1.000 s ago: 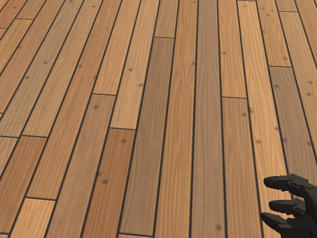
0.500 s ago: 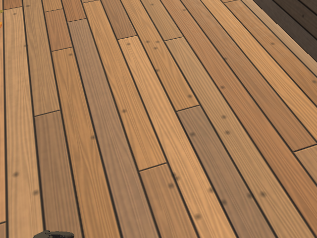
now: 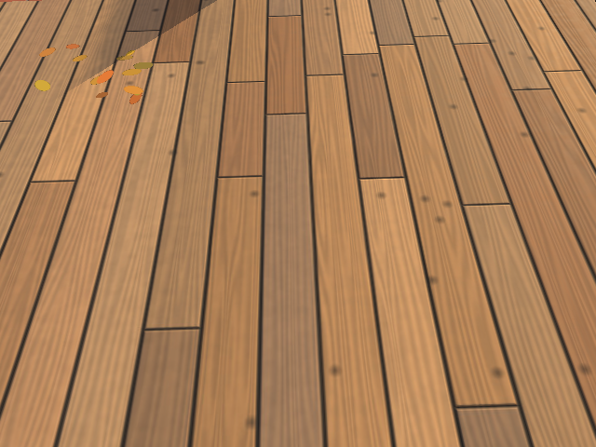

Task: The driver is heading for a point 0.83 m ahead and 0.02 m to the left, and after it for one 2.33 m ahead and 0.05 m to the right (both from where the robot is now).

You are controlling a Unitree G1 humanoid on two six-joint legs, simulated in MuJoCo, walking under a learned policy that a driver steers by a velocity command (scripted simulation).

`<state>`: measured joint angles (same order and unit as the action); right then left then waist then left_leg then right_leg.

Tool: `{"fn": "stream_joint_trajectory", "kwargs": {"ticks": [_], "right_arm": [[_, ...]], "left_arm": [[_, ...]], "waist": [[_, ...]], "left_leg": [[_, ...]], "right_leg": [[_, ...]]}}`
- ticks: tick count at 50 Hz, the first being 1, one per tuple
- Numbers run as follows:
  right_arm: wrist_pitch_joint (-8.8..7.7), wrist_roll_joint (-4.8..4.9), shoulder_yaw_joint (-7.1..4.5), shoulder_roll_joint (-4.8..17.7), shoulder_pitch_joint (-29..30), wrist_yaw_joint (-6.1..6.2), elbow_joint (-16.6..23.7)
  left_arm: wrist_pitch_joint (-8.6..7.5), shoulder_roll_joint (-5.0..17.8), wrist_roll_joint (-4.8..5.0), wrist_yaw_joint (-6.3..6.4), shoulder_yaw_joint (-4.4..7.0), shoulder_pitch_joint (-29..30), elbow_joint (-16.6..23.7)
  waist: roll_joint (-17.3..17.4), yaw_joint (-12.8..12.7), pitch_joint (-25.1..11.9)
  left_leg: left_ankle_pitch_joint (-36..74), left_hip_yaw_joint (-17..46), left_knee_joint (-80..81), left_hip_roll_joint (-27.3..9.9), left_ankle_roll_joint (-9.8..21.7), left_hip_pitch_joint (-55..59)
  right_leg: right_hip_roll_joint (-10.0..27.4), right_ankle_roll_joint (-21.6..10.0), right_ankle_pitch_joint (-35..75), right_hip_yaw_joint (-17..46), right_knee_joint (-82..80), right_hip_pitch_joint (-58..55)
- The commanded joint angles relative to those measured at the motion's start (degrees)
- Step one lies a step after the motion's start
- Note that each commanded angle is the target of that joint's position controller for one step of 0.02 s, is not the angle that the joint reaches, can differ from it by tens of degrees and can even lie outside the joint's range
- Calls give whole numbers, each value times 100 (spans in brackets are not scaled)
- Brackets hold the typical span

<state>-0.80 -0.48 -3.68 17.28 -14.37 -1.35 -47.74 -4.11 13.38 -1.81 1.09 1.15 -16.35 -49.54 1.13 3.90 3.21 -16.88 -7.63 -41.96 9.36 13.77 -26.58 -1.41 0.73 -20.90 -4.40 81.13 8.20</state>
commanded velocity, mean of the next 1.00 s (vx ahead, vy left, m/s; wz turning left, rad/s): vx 1.00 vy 0.00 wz -0.02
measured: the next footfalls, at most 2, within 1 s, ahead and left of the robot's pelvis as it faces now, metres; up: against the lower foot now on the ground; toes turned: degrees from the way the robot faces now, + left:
right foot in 0.34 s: +0.56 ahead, -0.12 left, +0.00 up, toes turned +21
left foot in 0.72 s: +0.79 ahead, +0.20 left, +0.00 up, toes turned +8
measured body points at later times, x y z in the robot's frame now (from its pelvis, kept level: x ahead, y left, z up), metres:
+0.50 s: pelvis +0.47 -0.03 +0.04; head +0.49 -0.01 +0.49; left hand +0.42 +0.26 -0.09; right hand +0.68 -0.26 -0.06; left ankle +0.34 +0.03 -0.59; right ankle +0.52 -0.13 -0.69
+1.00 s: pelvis +0.90 +0.08 +0.03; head +0.92 +0.08 +0.48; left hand +1.12 +0.34 -0.04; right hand +0.86 -0.22 -0.08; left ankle +0.75 +0.20 -0.70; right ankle +1.02 -0.02 -0.62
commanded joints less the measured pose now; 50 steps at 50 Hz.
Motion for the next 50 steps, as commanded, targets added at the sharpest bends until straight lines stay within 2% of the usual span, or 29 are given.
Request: {"fn": "stream_joint_trajectory", "kwargs": {"ticks": [1, 3, 4, 8, 11, 13, 15, 16, 17, 18, 19, 20, 21, 22, 23, 24, 26, 30, 32, 35, 36, 37, 38, 39, 40, 41, 43, 45, 50], "right_arm": [[3, -178, -233, 654, -928, 178, -27], [-209, -56, -210, 775, -761, 203, 19], [-299, -17, -158, 687, -706, 205, 1], [-454, 49, -231, 818, -852, 141, 55], [-412, 102, -322, 940, -1223, 51, 14], [-389, 71, -361, 980, -1191, 65, 54], [-423, 25, -394, 1156, -1087, 98, 70], [-453, -22, -405, 1301, -938, 88, 57], [-508, -83, -358, 1153, -641, 87, 111], [-573, -172, -161, 405, -454, 119, 297], [-589, 166, 10, -83, -1611, 21, 518], [-501, -60, 43, 306, -1155, 100, 318], [-486, -155, 35, 462, -363, 47, 472], [-500, -234, 56, 472, 95, 15, 647], [-482, -355, 79, 425, 552, -24, 880], [-437, -398, 150, 265, 574, -63, 1049], [-389, -445, 259, 180, 791, -94, 1310], [-437, -204, 474, 121, 1522, -266, 1701], [-419, -134, 409, 307, 1409, -210, 1616], [-451, -243, 195, 669, 501, 21, 1270], [-490, -321, 85, 878, -306, 135, 1136], [-502, -434, -68, 1335, -1436, 265, 1065], [-418, -417, -131, 1591, -1182, 289, 1111], [-388, -329, -87, 1105, -632, 290, 1140], [-424, -257, 13, 632, -387, 252, 1130], [-460, -258, 57, 424, -332, 213, 1025], [-551, -176, 78, 329, -372, 209, 783], [-649, -58, 93, 179, -547, 153, 550], [-726, -65, 59, 336, -208, 183, 348]], "left_arm": [[-414, 790, -53, -119, 15, 665, 1249], [-184, 706, -288, -99, -56, 748, 1235], [-47, 659, -309, -116, -94, 813, 1251], [37, 417, -121, -223, -249, 2007, 1809], [21, 357, 17, -207, -285, 2391, 2013], [-20, 489, 32, -166, -246, 2394, 2091], [-69, 903, 19, -79, -63, 1578, 1855], [-109, 1116, 22, -19, 65, 634, 1591], [-135, 1344, -14, 69, 207, -616, 1227], [-142, 1679, -131, 155, 326, -1788, 954], [-120, 2173, -201, 45, 456, -1215, 852], [-77, 1457, -126, -71, 421, -464, 1043], [-81, 1026, -27, -124, 346, -216, 1035], [-83, 875, -33, -157, 321, -263, 866], [-98, 726, 3, -160, 261, -535, 630], [-118, 719, 24, -152, 244, -691, 432], [-167, 764, 116, -132, 266, -943, 260], [-154, 1231, 103, -124, 451, -497, 460], [-172, 1417, 186, -221, 515, -661, 462], [-145, 1472, 234, -259, 529, -1018, 329], [-170, 1439, 260, -275, 528, -941, 373], [-219, 817, 227, -239, 379, -828, 560], [-154, 551, 413, -209, 284, -1218, 857], [-32, 767, 240, -171, 294, -888, 767], [40, 785, 121, -218, 303, -465, 771], [102, 721, 93, -275, 302, -255, 762], [271, 504, 17, -391, 274, -112, 870], [393, 406, -4, -452, 238, 364, 1122], [386, 443, 17, -670, 90, 1379, 1653]], "waist": [[-727, -233, -278], [-986, -585, 187], [-987, -683, 320], [-450, -247, 386], [10, 214, -5], [186, 214, -153], [214, -160, -783], [244, -709, -1272], [221, -1382, -1726], [-687, -1670, -2240], [-2856, -627, -2667], [-1440, -667, -1615], [-508, -760, -1038], [-47, -706, -678], [20, -674, -457], [-379, -482, -343], [-529, -365, -167], [-570, -267, 28], [-564, -266, -60], [-107, 113, -761], [-32, 540, -1269], [766, 874, -2065], [1723, 389, -2425], [1011, 198, -1461], [457, 166, -831], [187, 52, -428], [529, -251, -74], [469, -339, 74], [153, -581, 311]], "left_leg": [[-1513, 5407, 3196, -2259, 1223, 3049], [-251, 4383, 3134, -1728, 931, 1615], [-27, 3938, 3211, -1463, 825, 971], [1726, 2871, 3245, -727, 407, 281], [2976, 2888, 2925, -735, 70, 1195], [3508, 2988, 2544, -834, -97, 1694], [4899, 2952, 1588, -943, -326, 2244], [5310, 2789, 600, -994, -420, 2368], [4810, 2539, -794, -875, -506, 1792], [1744, 2148, -2914, -540, -533, 772], [-945, 1770, -4141, 247, -831, -973], [-515, 1711, -4327, -403, -692, -1833], [-95, 1670, -4033, -614, -752, -1855], [4, 1552, -3613, -793, -809, -1692], [-57, 1476, -3192, -961, -867, -1559], [-240, 1406, -2941, -1050, -968, -1570], [-504, 1334, -2302, -1251, -1159, -1711], [944, 789, 180, -1066, -1419, 584], [1426, 706, 444, -940, -1416, 1405], [926, 640, 1103, -717, -1260, 2610], [501, 1029, 1035, -1200, -1128, 3762], [-1646, 2780, 1391, -2820, -909, 4834], [-3180, 5528, 2679, -3801, -502, 4840], [-3306, 5266, 2789, -3566, -356, 4126], [-2328, 4211, 2686, -3266, -398, 3552], [-1162, 3364, 2772, -2999, -480, 3014], [10, 2291, 2975, -2724, -656, 2469], [1241, 1574, 3105, -2645, -743, 2486], [2707, -383, 3620, -2009, -1071, 1937]], "right_leg": [[318, -41, -58, 1192, 694, 4187], [597, 142, -2, 1092, -174, 3459], [751, 256, 15, 981, -632, 3121], [763, 385, 1633, 483, -3183, 2196], [365, 226, 2561, 302, -4353, 1894], [212, 125, 2502, 404, -4963, 1578], [-62, -35, 2064, 357, -5182, 598], [-59, -174, 1818, 262, -5192, -210], [284, -327, 1394, 410, -4963, -1386], [1376, -462, -476, 1829, -4860, -2442], [2564, -1491, -1293, 5936, -6496, -3126], [2279, -1715, -2332, 5923, -6666, -2538], [1967, -1679, -1791, 4828, -6611, -1820], [1683, -1572, -888, 4132, -6618, -1167], [1356, -1431, -217, 3581, -6638, -714], [1202, -1443, 103, 3385, -6689, -494], [1115, -1540, 610, 3236, -6880, -213], [667, -1321, 1159, 2339, -7618, 1759], [845, -1228, 1729, 2400, -7611, 1759], [489, -884, 3607, 1977, -5463, 1002], [220, -745, 3279, 1793, -3976, 1674], [-82, -692, 630, 1420, -2011, 2493], [-253, -672, -575, 1004, -645, 3525], [199, -710, -13, 908, -196, 4079], [395, -694, 305, 829, -312, 4168], [538, -637, 422, 835, -499, 4030], [745, -537, 441, 845, -740, 3906], [848, -518, 552, 774, -818, 4187], [637, -680, 2070, 37, -2767, 3251]]}}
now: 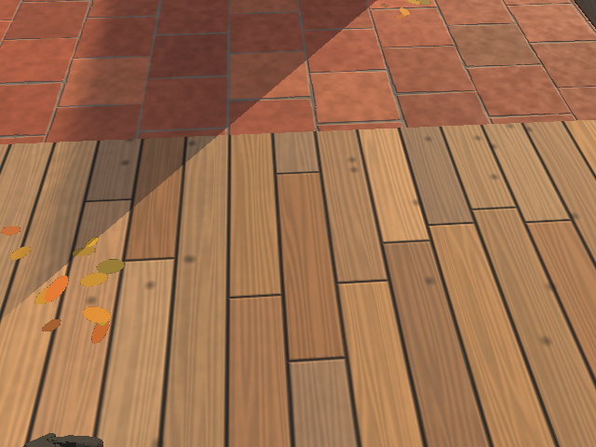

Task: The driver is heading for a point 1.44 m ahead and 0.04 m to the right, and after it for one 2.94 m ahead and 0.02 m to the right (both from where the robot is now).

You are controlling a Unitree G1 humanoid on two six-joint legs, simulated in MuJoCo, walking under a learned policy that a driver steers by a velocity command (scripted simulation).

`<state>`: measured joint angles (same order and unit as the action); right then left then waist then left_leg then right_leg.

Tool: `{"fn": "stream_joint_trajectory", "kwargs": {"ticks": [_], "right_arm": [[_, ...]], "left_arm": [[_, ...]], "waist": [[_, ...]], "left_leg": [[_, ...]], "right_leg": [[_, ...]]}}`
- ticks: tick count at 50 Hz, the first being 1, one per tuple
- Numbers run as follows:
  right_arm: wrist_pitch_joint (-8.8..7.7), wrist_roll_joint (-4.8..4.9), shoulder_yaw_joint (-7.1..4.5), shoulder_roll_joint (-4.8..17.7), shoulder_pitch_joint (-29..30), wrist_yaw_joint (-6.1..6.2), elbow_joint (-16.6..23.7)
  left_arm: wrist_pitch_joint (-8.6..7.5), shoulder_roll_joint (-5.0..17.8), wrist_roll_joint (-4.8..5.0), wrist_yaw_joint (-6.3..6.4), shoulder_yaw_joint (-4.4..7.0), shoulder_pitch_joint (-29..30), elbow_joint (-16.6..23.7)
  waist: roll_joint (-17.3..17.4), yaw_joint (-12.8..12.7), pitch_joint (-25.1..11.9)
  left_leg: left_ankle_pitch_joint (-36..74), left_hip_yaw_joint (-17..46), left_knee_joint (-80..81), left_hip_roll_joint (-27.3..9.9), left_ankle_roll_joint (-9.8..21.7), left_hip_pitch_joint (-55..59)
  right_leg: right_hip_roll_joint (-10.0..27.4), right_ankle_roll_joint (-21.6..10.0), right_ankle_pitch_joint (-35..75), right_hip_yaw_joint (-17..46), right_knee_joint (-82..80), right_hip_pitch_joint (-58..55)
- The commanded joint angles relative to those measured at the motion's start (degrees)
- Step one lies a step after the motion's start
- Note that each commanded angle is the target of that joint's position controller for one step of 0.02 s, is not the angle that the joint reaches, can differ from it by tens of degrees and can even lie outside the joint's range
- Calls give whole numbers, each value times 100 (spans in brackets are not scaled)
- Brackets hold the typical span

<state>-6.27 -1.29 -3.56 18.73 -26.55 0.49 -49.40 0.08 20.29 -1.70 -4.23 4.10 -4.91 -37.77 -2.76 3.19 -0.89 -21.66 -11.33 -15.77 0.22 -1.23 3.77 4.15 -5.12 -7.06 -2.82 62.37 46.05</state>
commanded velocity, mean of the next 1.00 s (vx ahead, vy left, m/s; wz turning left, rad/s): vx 1.00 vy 0.00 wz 0.17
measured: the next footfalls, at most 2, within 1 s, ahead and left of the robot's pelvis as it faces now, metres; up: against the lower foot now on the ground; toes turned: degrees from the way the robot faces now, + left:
right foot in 0.14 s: +0.33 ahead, -0.07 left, +0.00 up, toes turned -13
left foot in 0.60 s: +0.79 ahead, -0.04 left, +0.00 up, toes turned -5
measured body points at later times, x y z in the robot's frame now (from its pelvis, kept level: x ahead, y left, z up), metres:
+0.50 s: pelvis +0.47 -0.05 -0.01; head +0.51 -0.05 +0.44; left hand +0.53 +0.22 -0.13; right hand +0.62 -0.32 -0.09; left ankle +0.75 +0.02 -0.67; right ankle +0.29 -0.06 -0.73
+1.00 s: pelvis +0.97 -0.08 -0.01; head +1.01 -0.06 +0.44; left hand +1.23 +0.15 -0.05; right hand +0.96 -0.38 -0.12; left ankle +0.75 -0.04 -0.73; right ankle +1.19 -0.20 -0.71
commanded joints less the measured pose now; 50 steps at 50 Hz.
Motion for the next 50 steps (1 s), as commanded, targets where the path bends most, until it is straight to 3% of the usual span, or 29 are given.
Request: {"fn": "stream_joint_trajectory", "kwargs": {"ticks": [1, 4, 6, 7, 8, 9, 10, 11, 12, 14, 15, 18, 20, 22, 26, 28, 29, 30, 31, 32, 33, 34, 35, 37, 41, 44, 47, 49, 50], "right_arm": [[-185, 15, 27, 332, 938, 9, 473], [-69, 7, -107, 907, 591, 85, 452], [134, -53, -192, 1199, 976, 128, 641], [183, -113, -170, 1029, 949, 67, 623], [143, -227, 82, 86, 906, -27, 850], [36, -53, 88, 387, 591, -36, 1550], [-90, -124, 104, 658, 1156, -35, 1582], [-118, -83, 141, 637, 1137, -28, 1472], [-56, -155, 186, 533, 1101, -9, 1347], [213, -239, 239, 370, 763, -61, 1114], [331, -201, 266, 249, 724, -111, 1144], [380, -26, 333, 77, 1892, -202, 1484], [337, 78, 362, -49, 2230, -295, 1500], [300, 159, 361, -114, 2454, -365, 1498], [288, 93, 204, 244, 2208, -381, 1240], [352, 57, 79, 523, 1159, -333, 956], [383, 70, -41, 724, -58, -296, 568], [419, 31, -202, 963, -1205, -225, 294], [539, 18, -387, 1458, -847, -160, 293], [529, 41, -421, 1584, -264, -215, 561], [490, 38, -388, 1233, -52, -172, 654], [483, 66, -280, 784, -24, -138, 487], [438, 66, -227, 637, 61, -106, 403], [325, 68, -149, 593, 229, -68, 408], [189, 128, -218, 792, 231, -114, 488], [190, 207, -280, 830, -95, -155, 394], [215, 181, -341, 931, -235, -109, 332], [206, 170, -380, 1082, -5, -59, 386], [184, 125, -416, 1274, 149, -75, 419]], "left_arm": [[-37, -274, 2, -178, -243, 412, 542], [-60, 57, 31, -126, -158, -141, 344], [-90, 532, 11, 9, 80, -2138, -211], [-73, 809, 36, 161, 244, -2709, -496], [8, 1302, 129, 283, 348, -2209, -435], [70, 1812, 5, 292, 452, -1968, -85], [81, 1504, 46, 355, 437, -1955, -29], [24, 1102, 38, 428, 328, -1730, -143], [-81, 838, 20, 460, 231, -1500, -205], [-320, 395, 35, 471, 27, -1274, -252], [-420, 411, 38, 436, 8, -1326, -331], [-622, 396, 80, 311, 17, -1594, -546], [-722, 346, 124, 268, -4, -1660, -584], [-805, 426, 149, 291, -10, -1845, -713], [-751, 660, 38, 471, 15, -1822, -784], [-561, 854, -150, 625, 72, -1669, -754], [-447, 937, -238, 678, 104, -1359, -647], [-402, 985, -204, 688, 119, -925, -544], [-552, 38, -75, 544, -81, -1075, -186], [-679, 99, 21, 492, -217, -1345, 125], [-768, 251, -32, 493, -278, -911, 156], [-822, 280, -41, 454, -315, -707, 210], [-766, 204, -134, 441, -350, -454, 322], [-485, 116, -312, 401, -426, -580, 336], [-365, 11, -202, 303, -554, 486, 845], [-405, -124, -82, 284, -610, 1058, 1005], [-457, -29, -31, 325, -583, 1297, 1127], [-492, 220, -28, 403, -472, 763, 988], [-515, 499, 16, 477, -341, -3, 795]], "waist": [[503, -497, 789], [751, -851, 191], [820, -1865, -826], [287, -1953, -994], [-1072, -1276, -535], [-1293, -940, -1955], [-175, -1101, -1485], [398, -757, -522], [823, -444, -155], [971, -39, 224], [702, 44, 187], [512, -294, 831], [471, -474, 802], [386, -590, 790], [-60, -377, 291], [-397, 230, -287], [-405, 812, -776], [-113, 1522, -980], [2052, 645, -989], [1756, 337, -1882], [561, 413, -1261], [-153, 115, -467], [-344, -109, -20], [-225, -478, 376], [194, -265, 828], [430, 182, 611], [582, 339, 384], [578, 32, -52], [598, -385, -578]], "left_leg": [[3837, -232, 1023, -1090, 395, -1209], [7671, -374, -407, -1237, 278, -462], [8008, -171, -3120, -1448, 361, -923], [4767, -165, -5220, -932, 272, -2020], [-650, -29, -7655, 15, 115, -3833], [-749, 1291, -8448, 234, 37, -5282], [-154, 1668, -7938, -125, 60, -5613], [250, 1575, -7278, -407, 85, -5464], [324, 1484, -6784, -659, 64, -4940], [154, 1462, -6101, -948, 14, -3999], [61, 1404, -5750, -982, -28, -3865], [1393, 1140, -4164, -1087, 158, -4231], [2580, 873, -3055, -876, 391, -3827], [3389, 766, -2389, -606, 615, -3528], [2991, 297, -1911, 209, 870, -3183], [1983, 136, -2078, 657, 1044, -2305], [1545, 269, -2052, 739, 1199, -1325], [1136, 816, -1644, 474, 1538, -149], [1174, 3332, -1733, -806, 2226, 1682], [344, 5924, -538, -1528, 3093, 2338], [-51, 5784, -68, -1542, 2849, 1780], [1, 5217, 142, -1351, 2484, 616], [327, 4650, 219, -1030, 2216, -286], [728, 3981, 377, -529, 2038, -1437], [1579, 3404, 887, -28, 1924, -2610], [3078, 3275, 652, 107, 1518, -2118], [4010, 3455, 214, -66, 1344, -1193], [5203, 3483, -580, -40, 1094, -983], [5622, 3479, -1513, -16, 974, -960]], "right_leg": [[-54, -209, 866, -398, -1431, -1046], [-801, -484, 489, -930, -1806, -2317], [-1033, -823, 20, -532, -2027, -4519], [-929, -994, -287, -23, -2382, -5776], [0, -1200, 329, 1613, -2307, -6012], [958, -2317, -774, 4490, -3707, -7430], [1047, -2099, -1620, 4959, -4585, -6944], [1014, -1809, -1485, 4421, -4788, -5850], [836, -1591, -983, 3826, -4770, -4835], [466, -1353, 214, 2742, -4857, -3368], [430, -1347, 172, 2440, -5026, -3104], [28, -958, 999, 1281, -5588, -2998], [-210, -540, 1679, 574, -5804, -3182], [29, -336, 2276, 255, -6215, -3665], [295, 130, 5703, -366, -5443, -5338], [546, 271, 7519, -497, -3702, -5679], [575, 293, 7631, -519, -2118, -5433], [204, 288, 6314, -672, 333, -4407], [-1073, 671, -944, -393, 2970, -1274], [-1166, 663, -1931, 797, 3758, 58], [-700, 518, -1442, 1121, 3221, 287], [-382, 418, -1093, 1053, 2336, 12], [-167, 438, -1146, 971, 1705, -304], [-6, 587, -1289, 816, 1121, -767], [90, 842, -241, 315, -955, -1215], [-184, 817, 1177, 152, -2272, -1647], [-378, 687, 1267, 252, -2978, -1817], [-647, 569, 839, 301, -3390, -2915], [-700, 495, 370, 376, -3332, -3820]]}}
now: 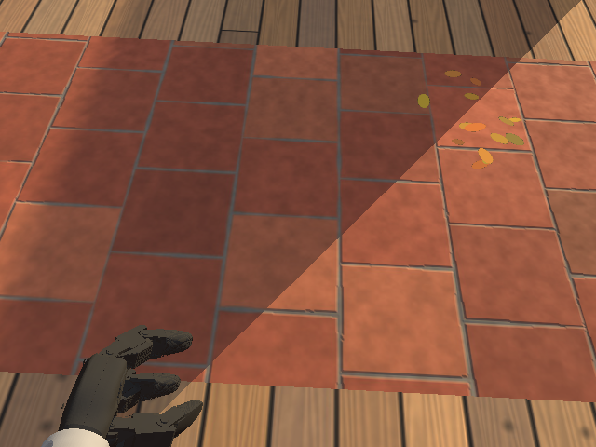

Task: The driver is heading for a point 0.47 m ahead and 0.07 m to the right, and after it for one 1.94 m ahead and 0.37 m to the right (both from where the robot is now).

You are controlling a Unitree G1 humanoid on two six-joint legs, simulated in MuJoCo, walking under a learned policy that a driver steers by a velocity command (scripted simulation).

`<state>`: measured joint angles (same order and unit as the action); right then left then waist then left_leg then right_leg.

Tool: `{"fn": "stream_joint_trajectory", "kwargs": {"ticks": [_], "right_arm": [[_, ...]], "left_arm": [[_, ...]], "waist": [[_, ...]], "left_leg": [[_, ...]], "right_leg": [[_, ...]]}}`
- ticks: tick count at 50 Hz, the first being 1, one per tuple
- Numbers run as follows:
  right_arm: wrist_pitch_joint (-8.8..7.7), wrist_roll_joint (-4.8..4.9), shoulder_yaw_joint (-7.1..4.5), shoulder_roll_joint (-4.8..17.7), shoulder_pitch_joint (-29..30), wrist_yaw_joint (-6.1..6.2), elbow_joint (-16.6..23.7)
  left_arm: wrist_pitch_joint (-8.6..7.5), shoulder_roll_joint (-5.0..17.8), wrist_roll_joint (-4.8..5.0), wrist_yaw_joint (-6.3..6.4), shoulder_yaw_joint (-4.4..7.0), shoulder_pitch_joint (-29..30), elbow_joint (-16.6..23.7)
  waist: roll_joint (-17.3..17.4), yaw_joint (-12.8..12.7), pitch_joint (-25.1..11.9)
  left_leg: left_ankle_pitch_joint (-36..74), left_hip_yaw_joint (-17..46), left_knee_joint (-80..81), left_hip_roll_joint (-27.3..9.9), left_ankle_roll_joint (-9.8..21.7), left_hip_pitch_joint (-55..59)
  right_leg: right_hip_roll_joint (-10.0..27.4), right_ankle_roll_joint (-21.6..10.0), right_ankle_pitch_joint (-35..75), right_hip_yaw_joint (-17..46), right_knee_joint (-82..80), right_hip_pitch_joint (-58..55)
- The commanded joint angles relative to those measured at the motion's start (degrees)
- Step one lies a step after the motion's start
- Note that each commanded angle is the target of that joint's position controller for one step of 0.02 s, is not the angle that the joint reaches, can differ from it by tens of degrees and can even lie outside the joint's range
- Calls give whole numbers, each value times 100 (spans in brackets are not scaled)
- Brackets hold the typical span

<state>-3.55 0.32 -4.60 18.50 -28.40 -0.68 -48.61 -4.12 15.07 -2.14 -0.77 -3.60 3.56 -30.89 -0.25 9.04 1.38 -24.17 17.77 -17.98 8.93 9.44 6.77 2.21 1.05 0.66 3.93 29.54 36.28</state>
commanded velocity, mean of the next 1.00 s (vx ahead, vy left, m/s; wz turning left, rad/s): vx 0.65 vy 0.00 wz -0.45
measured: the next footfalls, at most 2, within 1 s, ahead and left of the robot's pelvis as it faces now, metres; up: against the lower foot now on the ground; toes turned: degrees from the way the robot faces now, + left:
right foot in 0.04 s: +0.24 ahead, -0.15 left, +0.00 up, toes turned +6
left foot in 0.40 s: +0.53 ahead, +0.13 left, +0.00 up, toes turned -2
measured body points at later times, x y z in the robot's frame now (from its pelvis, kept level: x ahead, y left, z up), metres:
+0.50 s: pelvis +0.46 +0.01 +0.00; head +0.47 +0.02 +0.45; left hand +0.45 +0.30 -0.13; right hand +0.64 -0.23 -0.07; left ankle +0.49 +0.13 -0.72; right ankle +0.30 -0.12 -0.62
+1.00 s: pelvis +0.73 -0.04 +0.00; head +0.78 -0.07 +0.45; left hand +0.96 +0.16 -0.11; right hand +0.76 -0.33 -0.11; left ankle +0.85 +0.09 -0.65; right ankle +0.79 -0.10 -0.72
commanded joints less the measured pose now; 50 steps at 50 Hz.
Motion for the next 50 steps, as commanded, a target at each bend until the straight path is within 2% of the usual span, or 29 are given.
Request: {"fn": "stream_joint_trajectory", "kwargs": {"ticks": [1, 2, 3, 4, 5, 6, 9, 12, 14, 16, 19, 20, 21, 22, 24, 26, 27, 29, 33, 35, 37, 38, 39, 40, 41, 42, 44, 47, 50], "right_arm": [[-141, -74, -318, 1367, 707, 23, 409], [-232, -116, -154, 770, 830, 33, 532], [-226, 180, 86, -15, 23, 8, 823], [-137, -18, 137, 374, 105, 57, 555], [-103, -165, 106, 538, 811, 11, 567], [-107, -243, 125, 499, 1297, -53, 722], [-39, -406, 276, 125, 1873, -180, 1171], [-48, -469, 418, 139, 2536, -257, 1675], [-91, -313, 534, 52, 2639, -386, 1732], [-62, -213, 444, 270, 2346, -372, 1551], [-73, -330, 185, 705, 1265, -114, 1127], [-119, -465, 64, 1001, 454, 21, 1045], [-155, -613, -17, 1440, -187, 139, 1052], [-81, -483, -70, 1531, 114, 174, 1131], [-119, -340, 128, 533, 1039, 149, 1142], [-183, -285, 222, 209, 1228, 112, 1014], [-230, -202, 214, 231, 1211, 92, 933], [-287, -74, 201, 190, 1198, 95, 793], [-269, 2, 115, 363, 1865, 203, 786], [-246, 42, 6, 658, 1777, 236, 775], [-172, 125, -37, 746, 1896, 193, 883], [-112, 35, 39, 395, 1698, 126, 781], [27, -149, 134, -20, 922, 105, 911], [127, -152, 115, 319, 296, 163, 1200], [188, -239, 153, 545, 466, 220, 1118], [237, -283, 120, 706, 884, 233, 1135], [372, -338, 131, 652, 1157, 269, 1181], [544, -284, 183, 453, 989, 280, 1010], [549, -170, 223, 221, 1130, 268, 1000]], "left_arm": [[-122, 1254, 58, 219, 571, -2128, -228], [-142, 1611, -85, 349, 749, -3454, -474], [-135, 2011, -207, 311, 851, -3076, -485], [-66, 1585, -142, 227, 889, -2617, -475], [-65, 1031, -79, 177, 782, -2340, -515], [-68, 803, -78, 135, 744, -2362, -713], [-163, 593, 18, 93, 682, -2845, -1323], [-201, 747, 139, 117, 739, -2697, -1360], [-180, 1043, 123, 75, 862, -2227, -1225], [-206, 1408, 190, -33, 975, -2324, -1229], [-197, 1423, 228, -103, 967, -2717, -1373], [-223, 1233, 243, -106, 913, -2672, -1351], [-219, 412, 264, -39, 734, -2820, -1147], [-140, 576, 377, -7, 741, -3072, -962], [53, 683, 150, 1, 761, -2380, -1062], [248, 510, 99, -39, 794, -2536, -1215], [336, 413, 72, -53, 795, -2562, -1128], [405, 317, 40, -115, 780, -1966, -818], [364, 205, 59, -380, 676, -1628, -600], [394, 402, 21, -391, 751, -2176, -734], [396, 799, -79, -270, 942, -3437, -1039], [386, 1059, -57, -137, 1023, -3350, -1129], [427, 1699, 46, -58, 1123, -2904, -842], [448, 2042, 180, -48, 1240, -2829, -467], [541, 1791, 227, 23, 1222, -2196, -234], [591, 1379, 232, 70, 1103, -1888, -207], [572, 1095, 238, 110, 1001, -1827, -398], [475, 1078, 164, 76, 976, -1848, -544], [405, 877, 98, 88, 876, -1849, -696]], "waist": [[325, -1709, -1369], [-240, -2167, -2128], [-2454, -1339, -3006], [-1584, -1363, -2361], [-707, -1457, -1413], [-118, -1419, -784], [-511, -1048, -168], [-470, -816, 196], [-474, -635, 228], [-442, -531, 130], [166, -33, -584], [369, 414, -1120], [1504, 303, -1723], [1726, -31, -1924], [474, -427, -308], [388, -851, 12], [791, -997, -6], [868, -1024, 121], [795, -1275, -40], [635, -1516, -481], [304, -2134, -1120], [-347, -2033, -865], [-1224, -1347, -845], [-1180, -1308, -2603], [-532, -1233, -2410], [-69, -1138, -1527], [79, -877, -664], [343, -777, -853], [155, -827, -1084]], "left_leg": [[5583, 405, -2568, -776, -164, -1694], [3726, -52, -4390, -566, -148, -2433], [-308, -713, -6082, 150, -420, -4079], [161, -879, -6406, -402, -313, -4884], [624, -980, -6204, -644, -346, -4997], [721, -1026, -5888, -744, -375, -4936], [160, -1033, -5168, -958, -498, -4957], [485, -1294, -3729, -1354, -782, -4897], [1528, -1643, -2271, -1123, -882, -2921], [2025, -1873, -2150, -901, -905, -1613], [1514, -1934, -1583, -741, -798, -158], [744, -1310, -1504, -1436, -676, 908], [-1530, 1008, -671, -3207, -513, 1525], [-2403, 3237, 502, -3709, -178, 1118], [285, 1156, 136, -3157, -20, -178], [3997, -575, -75, -2672, -246, -884], [4975, -945, -206, -2747, -238, -1024], [5648, -1523, -20, -2643, -293, -994], [4925, -2969, -26, -1912, -703, -1797], [5996, -3009, -1004, -2059, -767, -1730], [5318, -2890, -3267, -2086, -902, -2188], [1028, -2904, -4867, -1438, -1049, -3081], [-1731, -2832, -7113, -846, -1239, -4085], [-1292, -1542, -7723, -663, -1358, -4596], [-738, -1286, -7445, -909, -1293, -4736], [-416, -1263, -6878, -1085, -1293, -4710], [-233, -1276, -5834, -1273, -1325, -4295], [75, -1464, -5109, -1311, -1312, -3539], [657, -1551, -4530, -1329, -1181, -3390]], "right_leg": [[-209, -245, -730, -194, 61, -4099], [888, -452, -2600, 808, 167, -5380], [2516, -1260, -3670, 4369, -967, -6558], [2198, -1469, -4612, 4849, -1287, -5990], [1812, -1429, -4164, 3827, -1295, -5148], [1531, -1401, -3201, 3116, -1365, -4346], [1040, -1396, -1633, 2251, -1509, -3431], [917, -1457, -1321, 1914, -2026, -2638], [456, -1222, -1157, 1150, -2386, -1135], [644, -1194, -664, 1168, -2514, -711], [196, -878, 1066, 672, -118, -1246], [-160, -722, 563, 438, 1629, -534], [-478, -649, -2900, 241, 3798, 338], [-535, -719, -2616, 182, 4762, 951], [76, -594, -1854, -36, 4758, 1174], [181, -380, -2072, -143, 4403, 634], [199, -302, -2190, -182, 4204, 527], [167, -282, -1848, -294, 3747, 775], [-301, -392, 172, -1022, 919, -1163], [-674, -607, 174, -1250, 791, -2160], [-795, -1016, 358, -943, 554, -3713], [-451, -1198, 1076, -400, 132, -4244], [729, -1505, 5625, 1180, 916, -4557], [1707, -2571, 5680, 3094, 130, -5662], [1642, -2625, 3190, 3454, -526, -5131], [1278, -2392, 1846, 3060, -825, -4164], [724, -1952, 1827, 2403, -1009, -2964], [557, -1605, 3215, 1706, -801, -2358], [483, -1227, 3410, 1235, -840, -2373]]}}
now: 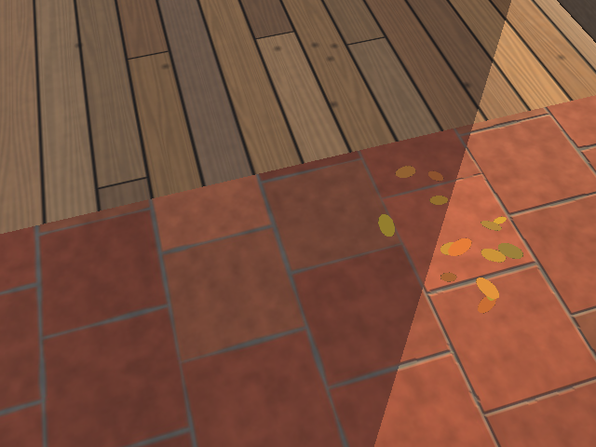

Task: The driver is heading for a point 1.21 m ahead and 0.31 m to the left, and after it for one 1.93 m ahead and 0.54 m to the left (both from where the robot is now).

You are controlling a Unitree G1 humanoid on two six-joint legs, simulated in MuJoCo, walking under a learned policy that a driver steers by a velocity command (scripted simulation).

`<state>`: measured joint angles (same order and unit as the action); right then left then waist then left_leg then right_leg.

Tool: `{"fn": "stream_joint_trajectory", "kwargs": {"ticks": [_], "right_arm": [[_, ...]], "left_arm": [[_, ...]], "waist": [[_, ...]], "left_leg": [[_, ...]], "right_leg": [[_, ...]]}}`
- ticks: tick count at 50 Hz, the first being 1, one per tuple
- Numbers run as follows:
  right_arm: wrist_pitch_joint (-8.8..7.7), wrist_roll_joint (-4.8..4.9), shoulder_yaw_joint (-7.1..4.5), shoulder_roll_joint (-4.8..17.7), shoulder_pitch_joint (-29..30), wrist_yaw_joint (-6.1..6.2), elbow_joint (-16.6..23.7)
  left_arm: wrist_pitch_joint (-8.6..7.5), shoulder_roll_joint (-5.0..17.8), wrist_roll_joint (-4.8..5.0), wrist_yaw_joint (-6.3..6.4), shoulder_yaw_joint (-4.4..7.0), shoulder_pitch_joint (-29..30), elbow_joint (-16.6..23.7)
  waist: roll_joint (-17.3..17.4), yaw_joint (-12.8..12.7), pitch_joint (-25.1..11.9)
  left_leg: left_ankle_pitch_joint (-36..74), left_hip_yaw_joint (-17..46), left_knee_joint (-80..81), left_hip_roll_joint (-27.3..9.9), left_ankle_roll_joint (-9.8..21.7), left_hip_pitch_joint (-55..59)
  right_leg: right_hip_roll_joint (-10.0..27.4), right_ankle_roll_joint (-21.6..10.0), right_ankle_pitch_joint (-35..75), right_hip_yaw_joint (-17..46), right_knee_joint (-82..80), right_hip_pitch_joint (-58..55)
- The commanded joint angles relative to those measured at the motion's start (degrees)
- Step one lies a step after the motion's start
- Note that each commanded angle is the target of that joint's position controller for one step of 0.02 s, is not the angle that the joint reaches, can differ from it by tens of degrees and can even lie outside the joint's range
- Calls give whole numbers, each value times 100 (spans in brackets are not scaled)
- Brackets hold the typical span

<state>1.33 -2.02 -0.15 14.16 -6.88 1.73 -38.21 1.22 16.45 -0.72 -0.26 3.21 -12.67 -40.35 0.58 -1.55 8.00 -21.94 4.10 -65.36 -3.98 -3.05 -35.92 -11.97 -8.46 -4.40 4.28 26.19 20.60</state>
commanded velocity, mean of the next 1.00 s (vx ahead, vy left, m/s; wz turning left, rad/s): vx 0.04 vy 0.00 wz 0.18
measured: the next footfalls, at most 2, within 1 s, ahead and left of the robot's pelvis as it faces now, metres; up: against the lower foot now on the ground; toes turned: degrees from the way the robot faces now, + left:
left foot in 0.34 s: +0.04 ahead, +0.15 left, +0.00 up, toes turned +10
right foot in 0.96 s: +0.11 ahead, +0.01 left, +0.00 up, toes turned +15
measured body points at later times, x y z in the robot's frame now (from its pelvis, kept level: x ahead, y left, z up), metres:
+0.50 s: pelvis +0.05 +0.08 +0.02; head +0.07 +0.12 +0.46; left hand +0.11 +0.40 -0.10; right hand +0.22 -0.17 -0.08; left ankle +0.00 +0.14 -0.73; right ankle +0.08 -0.05 -0.65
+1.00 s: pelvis +0.10 +0.07 +0.00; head +0.13 +0.06 +0.45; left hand +0.14 +0.38 -0.10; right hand +0.26 -0.18 -0.13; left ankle +0.00 +0.15 -0.71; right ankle +0.08 +0.00 -0.73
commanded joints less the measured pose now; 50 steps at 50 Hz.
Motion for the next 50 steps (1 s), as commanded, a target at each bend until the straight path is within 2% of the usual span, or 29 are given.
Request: {"fn": "stream_joint_trajectory", "kwargs": {"ticks": [1, 3, 4, 7, 9, 12, 14, 16, 17, 18, 19, 20, 21, 23, 25, 28, 31, 34, 35, 37, 39, 43, 44, 45, 46, 47, 48, 49, 50], "right_arm": [[79, 91, -210, 593, -967, 11, -58], [135, 145, -180, 471, -866, -43, -143], [165, 175, -179, 459, -788, -69, -179], [205, 207, -276, 718, -479, -134, -137], [196, 182, -321, 790, -455, -170, -93], [166, 191, -324, 682, -585, -209, -68], [140, 235, -328, 597, -783, -231, -80], [77, 226, -335, 572, -990, -224, -88], [37, 136, -419, 915, -1002, -204, -43], [-10, 97, -623, 1743, -1066, -217, 111], [12, 129, -715, 1793, -1592, -223, -33], [38, 168, -702, 1619, -1640, -190, -55], [94, 201, -675, 1436, -1287, -154, -5], [172, 254, -648, 1266, -926, -120, 114], [182, 277, -676, 1291, -1105, -138, 103], [176, 256, -720, 1364, -1298, -97, 57], [157, 183, -580, 1090, -1351, -27, 24], [102, 79, -351, 724, -1191, 17, -54], [79, 35, -301, 709, -1134, 26, -86], [69, -33, -339, 999, -1076, 49, -151], [106, -5, -397, 1216, -1093, 78, -216], [113, 59, -408, 1191, -900, 127, -255], [84, 20, -434, 1257, -984, 110, -271], [37, -27, -467, 1338, -1040, 77, -290], [-6, -33, -461, 1304, -876, 74, -289], [-49, 1, -455, 1290, -630, 78, -257], [-107, 42, -449, 1271, -270, 75, -165], [-167, 104, -395, 1070, 27, 49, 110], [-146, -25, -317, 884, 185, 40, 370]], "left_arm": [[-125, 613, -47, 46, 136, -181, 210], [-111, 329, -82, 56, -5, -84, 126], [-105, 300, -119, 51, -36, -74, 87], [-43, 581, -192, 68, 26, -90, 30], [6, 660, -154, 115, 56, -150, 11], [21, 685, -92, 199, 79, -120, -3], [31, 726, -51, 240, 106, 6, 0], [43, 802, 10, 273, 150, 146, 8], [25, 741, 5, 277, 152, 177, 86], [31, 472, -35, 272, 84, 232, 400], [72, 476, -111, 320, 55, 771, 519], [87, 483, -100, 287, 45, 646, 480], [73, 501, -38, 251, 52, 585, 413], [64, 646, -53, 185, 75, 553, 408], [90, 637, -69, 117, 54, 595, 419], [121, 633, -27, 107, 13, 663, 444], [154, 659, -1, 108, -6, 568, 301], [191, 502, 29, 62, -86, 511, 132], [205, 469, 53, 51, -107, 494, 58], [232, 653, 94, 48, -60, 477, -23], [224, 822, 94, 29, -4, 450, -20], [166, 696, 94, -19, -11, 351, 8], [158, 673, 78, -40, -13, 298, 19], [161, 699, 50, -87, -2, 366, 58], [153, 672, 22, -130, 9, 483, 111], [118, 592, 19, -141, 11, 318, 96], [48, 607, 5, -101, 49, -218, -37], [-44, 1315, -70, -46, 253, -852, -99], [-56, 1713, 58, -79, 367, -1035, -137]], "waist": [[-49, 215, -1736], [-273, 160, -1589], [-389, 97, -1445], [-537, -64, -982], [-501, -92, -860], [-466, -55, -908], [-510, 54, -1011], [-465, 252, -1030], [9, 222, -930], [1156, 93, -790], [1064, 526, -693], [532, 408, -796], [297, 242, -745], [438, 135, -891], [386, 227, -1130], [397, 340, -1206], [548, 442, -1268], [507, 415, -1191], [532, 420, -1118], [604, 436, -895], [569, 427, -727], [343, 355, -649], [372, 393, -847], [417, 436, -836], [348, 365, -477], [269, 162, -361], [79, -169, -553], [-923, -372, -975], [-1363, -256, -767]], "left_leg": [[622, -184, 456, -51, 107, 982], [886, -160, 1075, -73, 158, 1325], [920, -154, 1349, -31, 182, 1494], [399, -173, 1697, 215, 255, 1397], [-80, -246, 1830, 295, 308, 1223], [-550, -423, 2177, 415, 386, 1318], [-497, -548, 2767, 533, 445, 1613], [508, -403, 4152, 613, 576, 2216], [1073, 573, 4694, 129, 786, 2576], [3932, 2641, 4585, -1402, 1390, 3232], [5563, 2896, 4485, -1652, 2119, 3366], [5619, 2468, 4378, -1370, 2189, 3499], [5221, 2060, 4353, -965, 1961, 3467], [5098, 1725, 4285, -474, 1571, 3617], [5299, 1743, 4183, -320, 1457, 3787], [5234, 1840, 4118, -284, 1359, 4084], [5468, 1638, 4167, -310, 1201, 3998], [5173, 1341, 4372, -317, 1057, 3559], [5018, 1221, 4440, -322, 1028, 3350], [4886, 1109, 4386, -409, 1058, 3093], [4982, 1199, 4219, -625, 1192, 3216], [5206, 1212, 3895, -902, 1438, 3548], [4037, 1279, 4078, -955, 1479, 3587], [2221, 1484, 4369, -1029, 1548, 3487], [1649, 1522, 4407, -1000, 1549, 3233], [1923, 1290, 4126, -861, 1438, 2996], [2680, 784, 3304, -507, 1165, 2571], [2419, -85, 1457, 355, 646, 1564], [-1397, -421, 578, 1238, 311, -183]], "right_leg": [[1849, -150, 3459, 1080, -618, -775], [1782, 14, 2129, 868, -952, -602], [1801, 19, 1474, 804, -1115, -485], [2066, -262, 265, 874, -1224, -567], [2310, -471, 275, 982, -1063, -919], [2555, -572, 1210, 942, -673, -1420], [2564, -467, 1889, 717, -308, -1622], [2325, -70, 1687, 267, 256, -1412], [1955, 287, 822, -80, 976, -791], [992, 820, -1719, -756, 2000, 813], [648, 954, -3137, -390, 3018, 1561], [840, 1015, -2909, -93, 3598, 1650], [954, 1058, -2445, 11, 3724, 1702], [1068, 1144, -1965, 6, 3644, 1712], [1023, 1207, -1774, -66, 3678, 1683], [1066, 1229, -1612, -103, 3333, 1885], [1205, 1210, -1525, -255, 2984, 1538], [1312, 1108, -1434, -271, 2221, 686], [1269, 1054, -1433, -282, 1931, 325], [1054, 924, -1605, -290, 1742, -22], [975, 798, -1938, -283, 1779, 134], [998, 606, -2309, -383, 1480, 188], [932, 517, -2385, -455, 1341, 46], [936, 411, -2500, -448, 1249, -39], [930, 348, -2407, -411, 1004, -53], [845, 260, -2202, -378, 487, -370], [816, 90, -1766, -54, -162, -1195], [1919, -446, -642, 1903, -725, -2180], [2999, -1106, 1725, 3657, -882, -2688]]}}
